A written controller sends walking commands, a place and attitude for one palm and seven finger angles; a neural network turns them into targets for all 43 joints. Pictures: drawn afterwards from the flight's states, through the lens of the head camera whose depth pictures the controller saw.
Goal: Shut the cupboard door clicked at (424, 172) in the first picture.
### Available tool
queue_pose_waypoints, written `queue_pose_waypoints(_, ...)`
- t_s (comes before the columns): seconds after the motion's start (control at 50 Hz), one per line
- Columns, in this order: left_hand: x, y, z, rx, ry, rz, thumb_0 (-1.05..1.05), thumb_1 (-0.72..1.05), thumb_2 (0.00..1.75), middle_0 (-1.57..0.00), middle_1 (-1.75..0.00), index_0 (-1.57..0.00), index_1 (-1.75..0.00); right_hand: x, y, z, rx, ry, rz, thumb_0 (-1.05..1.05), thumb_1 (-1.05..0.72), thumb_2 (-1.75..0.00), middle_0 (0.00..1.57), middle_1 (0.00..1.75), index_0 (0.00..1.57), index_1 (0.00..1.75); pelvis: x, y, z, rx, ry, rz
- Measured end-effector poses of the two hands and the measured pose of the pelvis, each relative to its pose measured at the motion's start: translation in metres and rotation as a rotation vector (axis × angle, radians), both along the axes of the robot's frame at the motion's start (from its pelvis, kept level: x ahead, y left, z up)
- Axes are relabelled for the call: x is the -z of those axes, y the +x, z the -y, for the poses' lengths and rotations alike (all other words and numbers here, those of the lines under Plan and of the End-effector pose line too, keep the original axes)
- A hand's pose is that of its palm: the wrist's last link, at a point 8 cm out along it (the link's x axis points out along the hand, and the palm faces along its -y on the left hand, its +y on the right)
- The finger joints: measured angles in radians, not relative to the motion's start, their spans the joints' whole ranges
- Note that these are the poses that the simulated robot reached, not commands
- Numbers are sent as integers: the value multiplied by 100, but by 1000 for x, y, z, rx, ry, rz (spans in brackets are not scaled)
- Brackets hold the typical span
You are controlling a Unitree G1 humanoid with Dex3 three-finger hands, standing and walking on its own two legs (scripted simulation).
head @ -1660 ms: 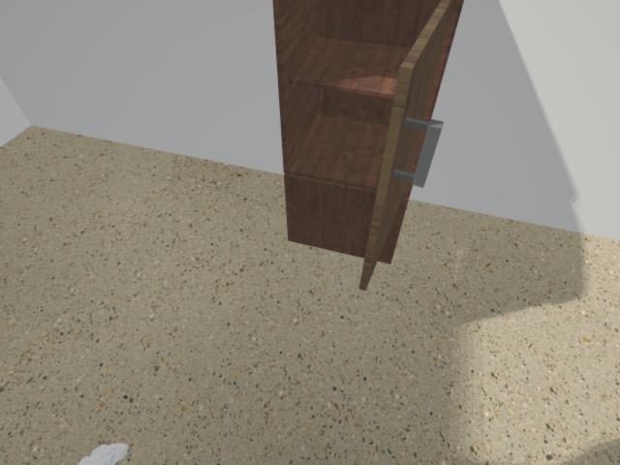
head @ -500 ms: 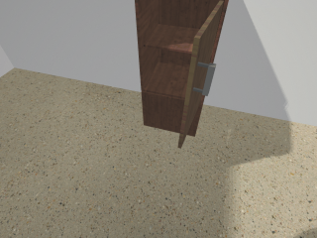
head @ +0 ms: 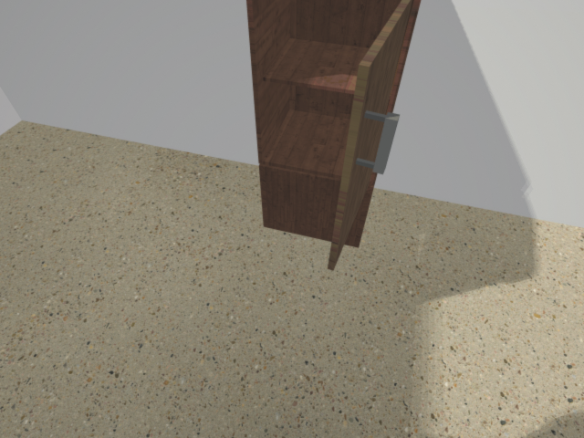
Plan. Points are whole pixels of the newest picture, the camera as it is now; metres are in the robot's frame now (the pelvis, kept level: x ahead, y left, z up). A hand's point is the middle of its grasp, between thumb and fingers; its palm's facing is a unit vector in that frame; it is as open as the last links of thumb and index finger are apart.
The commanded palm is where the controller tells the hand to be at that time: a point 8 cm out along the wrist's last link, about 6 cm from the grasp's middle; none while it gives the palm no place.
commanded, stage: walk around to get in front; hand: left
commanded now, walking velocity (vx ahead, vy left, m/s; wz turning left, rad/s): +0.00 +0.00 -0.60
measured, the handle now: (375, 142) +0.65 -0.12 +0.05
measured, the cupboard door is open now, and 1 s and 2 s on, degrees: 82 82 82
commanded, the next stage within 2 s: none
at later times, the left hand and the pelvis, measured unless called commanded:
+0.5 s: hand out of the picture +0.04 +0.18 -0.17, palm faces -0.16 -0.96 -0.23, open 7.3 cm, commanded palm none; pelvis -0.04 +0.00 -0.01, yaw -13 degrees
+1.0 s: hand out of the picture +0.14 +0.15 -0.17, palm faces -0.54 -0.80 -0.26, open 7.3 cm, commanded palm none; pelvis -0.07 +0.02 -0.02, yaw -34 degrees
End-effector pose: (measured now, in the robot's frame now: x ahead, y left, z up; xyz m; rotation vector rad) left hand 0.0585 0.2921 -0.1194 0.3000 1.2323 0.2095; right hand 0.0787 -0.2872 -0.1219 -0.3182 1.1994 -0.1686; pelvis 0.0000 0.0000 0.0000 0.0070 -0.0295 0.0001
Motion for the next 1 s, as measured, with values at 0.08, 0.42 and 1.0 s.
queue_pose_waypoints(0.08, 8, -1, 10, 21, -15, -29, 0, 91, 90, -20, -30, -20, -30, 6, -7, -8, 45, 22, 21, 0, -90, -90, 20, 30, 20, 30, 5, -3, 0, 42, 5, -6)
queue_pose_waypoints(0.42, 22, -20, 72, 103, -98, -65, 0, 91, 90, -20, -30, -21, -30, 30, -60, -11, 205, 103, 7, 0, -90, -90, 20, 30, 20, 30, 14, -30, 12, 175, 22, -27)
queue_pose_waypoints(1.0, 16, 99, 97, 608, -97, 32, 0, 91, 90, -19, -30, -20, -30, 25, -259, -73, 668, 83, -13, 0, -90, -90, 21, 30, 20, 30, 17, -69, -21, 595, -10, -30)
